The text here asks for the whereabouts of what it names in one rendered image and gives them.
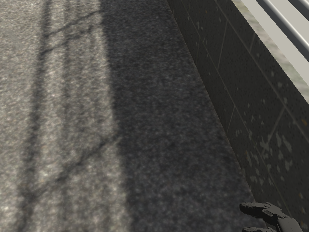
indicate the right robot hand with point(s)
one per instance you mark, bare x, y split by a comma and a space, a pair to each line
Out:
270, 214

